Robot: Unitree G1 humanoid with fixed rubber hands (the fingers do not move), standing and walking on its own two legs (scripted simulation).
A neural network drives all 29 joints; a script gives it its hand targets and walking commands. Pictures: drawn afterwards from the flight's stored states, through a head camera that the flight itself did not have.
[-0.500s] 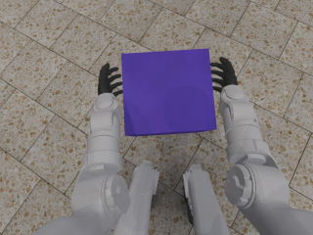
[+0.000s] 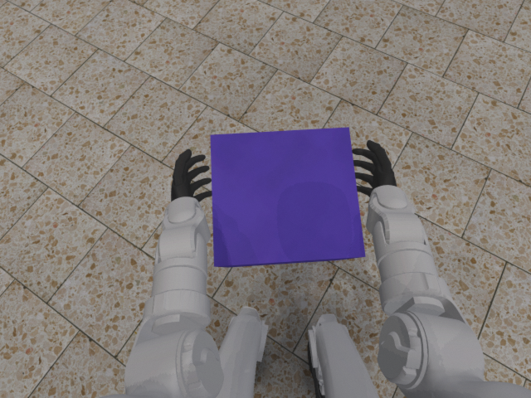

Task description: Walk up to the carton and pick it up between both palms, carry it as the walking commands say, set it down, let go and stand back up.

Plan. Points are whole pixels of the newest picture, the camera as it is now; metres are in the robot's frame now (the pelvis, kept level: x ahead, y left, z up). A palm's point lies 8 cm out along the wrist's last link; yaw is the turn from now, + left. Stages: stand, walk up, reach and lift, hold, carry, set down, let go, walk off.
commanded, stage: reach and lift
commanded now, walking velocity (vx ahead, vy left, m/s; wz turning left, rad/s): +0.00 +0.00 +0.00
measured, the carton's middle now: (281, 205) +0.42 +0.03 -0.13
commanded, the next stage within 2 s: none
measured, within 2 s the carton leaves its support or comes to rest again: neither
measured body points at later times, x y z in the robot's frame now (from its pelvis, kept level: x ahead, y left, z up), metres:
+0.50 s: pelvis +0.02 +0.00 +0.07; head +0.15 +0.00 +0.50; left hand +0.38 +0.18 +0.02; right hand +0.41 -0.13 +0.02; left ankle +0.06 +0.13 -0.61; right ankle +0.05 -0.12 -0.61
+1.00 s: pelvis +0.04 +0.00 +0.11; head +0.09 -0.01 +0.56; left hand +0.36 +0.18 +0.10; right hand +0.39 -0.13 +0.09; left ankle +0.06 +0.13 -0.61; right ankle +0.05 -0.12 -0.61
